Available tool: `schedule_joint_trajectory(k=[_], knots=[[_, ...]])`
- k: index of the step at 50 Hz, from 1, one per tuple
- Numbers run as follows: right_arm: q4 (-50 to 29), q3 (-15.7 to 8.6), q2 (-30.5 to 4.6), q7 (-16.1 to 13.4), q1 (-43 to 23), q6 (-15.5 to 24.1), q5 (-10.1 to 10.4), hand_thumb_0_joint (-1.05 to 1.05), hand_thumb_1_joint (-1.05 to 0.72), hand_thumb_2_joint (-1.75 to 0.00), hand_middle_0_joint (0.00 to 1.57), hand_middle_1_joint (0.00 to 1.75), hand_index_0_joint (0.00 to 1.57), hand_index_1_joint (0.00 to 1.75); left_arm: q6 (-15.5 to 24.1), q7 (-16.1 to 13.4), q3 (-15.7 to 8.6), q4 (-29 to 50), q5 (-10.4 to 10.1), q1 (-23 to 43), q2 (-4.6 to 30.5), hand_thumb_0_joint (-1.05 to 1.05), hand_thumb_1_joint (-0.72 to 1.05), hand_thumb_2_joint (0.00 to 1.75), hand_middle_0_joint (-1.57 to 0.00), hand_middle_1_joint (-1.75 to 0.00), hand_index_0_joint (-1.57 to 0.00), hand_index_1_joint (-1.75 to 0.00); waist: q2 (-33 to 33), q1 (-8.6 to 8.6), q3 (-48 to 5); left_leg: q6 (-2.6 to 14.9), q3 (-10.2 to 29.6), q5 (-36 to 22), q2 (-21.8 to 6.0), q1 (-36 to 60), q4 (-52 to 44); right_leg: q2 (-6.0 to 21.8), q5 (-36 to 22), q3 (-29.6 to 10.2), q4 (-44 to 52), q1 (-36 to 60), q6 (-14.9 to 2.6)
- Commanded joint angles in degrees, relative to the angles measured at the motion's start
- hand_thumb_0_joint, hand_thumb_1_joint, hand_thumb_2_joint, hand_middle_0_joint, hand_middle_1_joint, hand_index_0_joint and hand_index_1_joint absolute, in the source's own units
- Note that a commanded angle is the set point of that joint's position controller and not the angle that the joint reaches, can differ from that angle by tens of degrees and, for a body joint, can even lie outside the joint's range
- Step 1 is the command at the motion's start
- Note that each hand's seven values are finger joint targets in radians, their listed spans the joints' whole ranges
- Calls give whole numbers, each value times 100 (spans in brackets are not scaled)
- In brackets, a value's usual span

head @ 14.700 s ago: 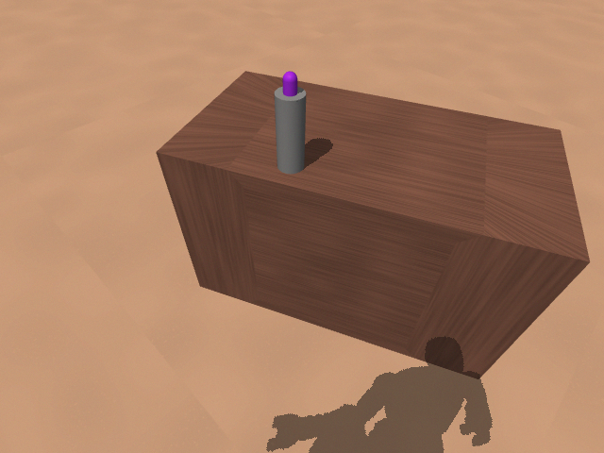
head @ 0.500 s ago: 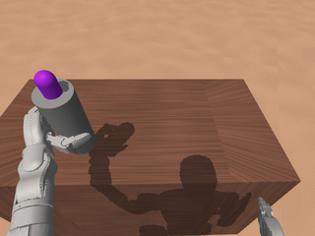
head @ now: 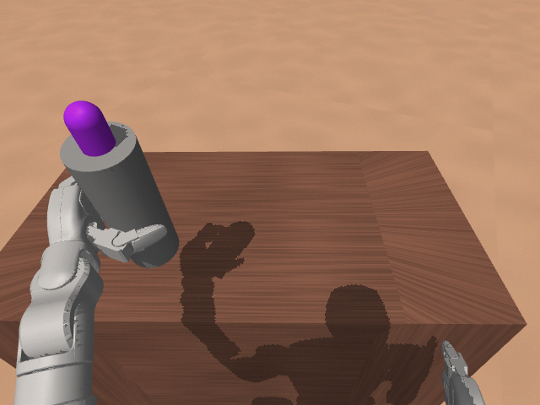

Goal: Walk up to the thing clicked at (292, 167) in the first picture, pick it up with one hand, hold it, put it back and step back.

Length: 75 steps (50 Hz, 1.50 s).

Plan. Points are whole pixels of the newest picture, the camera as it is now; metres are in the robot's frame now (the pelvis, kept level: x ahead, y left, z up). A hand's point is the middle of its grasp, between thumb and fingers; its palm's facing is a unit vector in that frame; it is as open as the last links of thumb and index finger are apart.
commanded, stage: lift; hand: left
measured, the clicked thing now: (125, 193) +0.33 +0.17 +0.22
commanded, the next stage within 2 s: hold in 0.24 s
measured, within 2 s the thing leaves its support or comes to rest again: neither
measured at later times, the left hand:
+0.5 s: hand (118, 199) +0.33 +0.18 +0.21, palm faces +0.20 -0.98 +0.03, open 10.6 cm
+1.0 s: hand (122, 195) +0.33 +0.17 +0.22, palm faces +0.19 -0.98 +0.04, open 10.6 cm
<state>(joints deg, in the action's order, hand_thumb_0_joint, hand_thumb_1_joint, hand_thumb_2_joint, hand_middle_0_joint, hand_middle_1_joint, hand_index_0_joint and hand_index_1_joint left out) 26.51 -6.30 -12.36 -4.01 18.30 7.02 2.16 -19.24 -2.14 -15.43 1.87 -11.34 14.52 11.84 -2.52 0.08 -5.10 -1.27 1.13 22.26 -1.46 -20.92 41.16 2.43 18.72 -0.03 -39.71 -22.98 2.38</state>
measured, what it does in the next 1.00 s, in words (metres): stands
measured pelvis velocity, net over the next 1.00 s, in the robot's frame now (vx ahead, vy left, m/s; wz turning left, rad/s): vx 0.00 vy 0.00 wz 0.01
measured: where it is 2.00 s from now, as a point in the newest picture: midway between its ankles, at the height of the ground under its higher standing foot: outside the picture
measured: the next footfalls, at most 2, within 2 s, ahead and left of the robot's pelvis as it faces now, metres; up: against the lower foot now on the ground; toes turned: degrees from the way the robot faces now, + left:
none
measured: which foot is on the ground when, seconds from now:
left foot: down 0.00-1.00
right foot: down 0.00-1.00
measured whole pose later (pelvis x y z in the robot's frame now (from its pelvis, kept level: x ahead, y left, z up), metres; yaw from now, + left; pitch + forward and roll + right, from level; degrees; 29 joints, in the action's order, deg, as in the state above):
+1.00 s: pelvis +0.00 +0.00 +0.01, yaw +1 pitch +0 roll +0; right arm 36.6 -8.8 -12.5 -3.5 14.7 11.5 2.2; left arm -32.0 -2.2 -15.8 10.5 -12.5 15.9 10.3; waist -3.8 1.1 -4.8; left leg -1.4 1.5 19.4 -1.2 -16.3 35.9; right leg 2.7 16.4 0.5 -35.0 -18.3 2.2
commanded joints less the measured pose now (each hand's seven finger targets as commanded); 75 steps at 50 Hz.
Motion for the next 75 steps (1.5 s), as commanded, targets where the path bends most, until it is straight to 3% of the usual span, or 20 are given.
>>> schedule_joint_trajectory(k=[1, 19, 21, 24, 27, 30, 33, 35, 36, 41, 42, 48, 50, 57, 59, 60, 62, 68, 72, 75], knots=[[-828, -324, -736, 8, -587, 411, 24, 0, 55, -4, 5, 5, 5, 5, 190, -38, -270, 1539, -55, 2145, 915, 0, -6, 128, -131, -147, -135, -147, 72, 31, -1032, 75, -186, -1455, 165, 415, -729, -206, -1150, 315, 628, 536, -174], [-406, -445, -854, -13, -863, 706, 12, 0, 53, -5, 5, 5, 5, 5, -301, -18, -288, 1944, -136, 2152, 837, 0, -12, 119, -127, -141, -130, -141, 351, -6, -1070, 125, -147, -1446, 189, 669, -889, -198, -1160, 341, 877, 755, -143], [-380, -354, -751, -21, -966, 731, 30, 0, 54, -5, 5, 5, 5, 5, -320, -11, -407, 1989, -158, 2122, 954, 0, -11, 119, -128, -141, -131, -141, 318, 102, -1001, 136, -175, -1393, 225, 602, -900, -168, -1110, 323, 911, 787, -134], [-274, -389, -771, -16, -937, 752, 30, 0, 53, -5, 5, 5, 5, 5, -417, 23, -58, 1952, -115, 2167, 644, 0, -13, 118, -127, -141, -131, -140, 249, -10, -803, 105, -150, -1310, 197, 631, -982, -205, -1022, 342, 901, 624, -156], [-331, -527, -939, -27, -937, 785, 26, 0, 54, -5, 5, 5, 5, 5, -498, -19, -451, 2037, -143, 2140, 1037, 0, -11, 118, -127, -140, -130, -140, 249, 78, -1073, 99, -121, -1542, 174, 721, -977, -211, -1211, 376, 875, 834, -154], [-159, -345, -672, 13, -855, 752, 44, 0, 53, -5, 5, 5, 5, 5, -613, -11, -169, 2069, -133, 2167, 705, 0, -12, 119, -126, -141, -130, -141, 165, 48, -785, 76, -123, -1426, 183, 666, -1032, -221, -1101, 371, 907, 654, -171], [-343, -502, -878, -12, -980, 813, 36, 0, 53, -5, 5, 5, 5, 5, -687, -34, -313, 2072, -164, 2243, 821, 0, -10, 119, -126, -141, -130, -140, 323, 30, -960, 93, -101, -1453, 168, 783, -1047, -224, -1112, 383, 943, 759, -151], [-115, -391, -679, 30, -860, 791, 28, 0, 53, -5, 5, 5, 5, 5, -746, -24, -97, 2055, -165, 2288, 553, 0, -14, 118, -125, -140, -129, -139, 195, 62, -853, 87, -131, -1448, 196, 685, -1046, -212, -1116, 381, 986, 741, -161], [-262, -415, -759, 15, -1054, 817, 38, 0, 54, -5, 5, 5, 5, 5, -744, -75, -371, 2304, -160, 2389, 877, 0, -13, 118, -125, -140, -129, -139, 215, 130, -883, 97, -121, -1393, 198, 688, -1060, -209, -1075, 386, 983, 788, -152], [-72, -437, -730, 11, -1003, 792, 34, 0, 53, -5, 5, 5, 5, 5, -834, -73, -353, 2102, -143, 2276, 813, 0, -11, 121, -127, -143, -131, -142, 398, 125, -927, 117, -124, -1469, 214, 732, -1051, -203, -1127, 393, 1016, 870, -141], [29, -417, -678, 24, -967, 796, 39, 0, 53, -5, 5, 5, 5, 5, -875, -55, -187, 1945, -130, 2251, 631, 0, -11, 120, -126, -142, -130, -142, 287, 80, -855, 117, -167, -1418, 236, 728, -1062, -191, -1108, 365, 1031, 802, -155], [-126, -455, -763, 47, -1193, 819, 39, 0, 53, -5, 5, 5, 5, 5, -842, -42, -489, 2234, -130, 2104, 930, 0, -8, 122, -128, -145, -132, -144, 351, 200, -1010, 127, -166, -1474, 238, 712, -1054, -179, -1124, 360, 1053, 913, -142], [232, -466, -702, 49, -989, 783, 31, 0, 53, -5, 5, 5, 5, 5, -829, 13, -164, 2116, -126, 1916, 584, 0, -8, 121, -128, -144, -132, -143, 334, 139, -796, 125, -160, -1476, 232, 680, -1053, -187, -1120, 371, 1032, 820, -148], [163, -431, -753, -7, -1180, 841, 15, 0, 53, -5, 5, 5, 5, 5, -619, 25, -342, 2548, -130, 2190, 889, 0, -7, 122, -129, -145, -132, -144, 197, 116, -996, 136, -139, -1265, 241, 740, -1096, -168, -975, 346, 1068, 852, -146], [306, -305, -594, -5, -1176, 870, 1, 0, 53, -5, 5, 5, 5, 5, -602, 35, -125, 2537, -97, 2189, 711, 0, -7, 121, -127, -144, -131, -143, 98, 117, -966, 127, -136, -1255, 230, 753, -1103, -181, -943, 356, 1052, 808, -160], [201, -403, -757, -35, -1216, 895, -3, 0, 53, -5, 5, 5, 5, 5, -558, 0, -458, 2704, -115, 2381, 1076, 0, -6, 121, -127, -144, -131, -143, 131, 104, -1092, 123, -125, -1247, 222, 803, -1107, -184, -946, 349, 1055, 840, -148], [387, -419, -747, -57, -1202, 923, -23, 0, 53, -5, 5, 5, 5, 5, -621, 45, -116, 2298, -119, 2059, 663, 0, -4, 123, -128, -145, -132, -144, 215, 43, -844, 133, -147, -1163, 234, 727, -1112, -186, -874, 346, 1074, 735, -141], [297, -409, -812, -81, -1314, 968, -5, 0, 53, -5, 5, 5, 5, 5, -735, 97, -321, 1995, -179, 2029, 837, 0, -2, 126, -132, -149, -136, -148, 396, 134, -861, 119, -97, -1328, 212, 720, -1140, -207, -1009, 398, 1071, 834, -142], [312, -328, -672, -19, -1167, 949, 25, 0, 53, -5, 5, 5, 5, 5, -810, 125, -124, 1868, -188, 1916, 583, 0, 1, 127, -133, -149, -137, -148, 403, 126, -704, 126, -132, -1287, 227, 654, -1158, -209, -987, 401, 1087, 771, -150], [257, -339, -659, -3, -1136, 930, 22, 0, 54, -5, 5, 5, 5, 5, -750, 117, -323, 2133, -171, 1938, 794, 0, -1, 126, -131, -148, -135, -147, 333, 149, -875, 139, -174, -1368, 247, 721, -1109, -190, -1032, 366, 1097, 797, -143]])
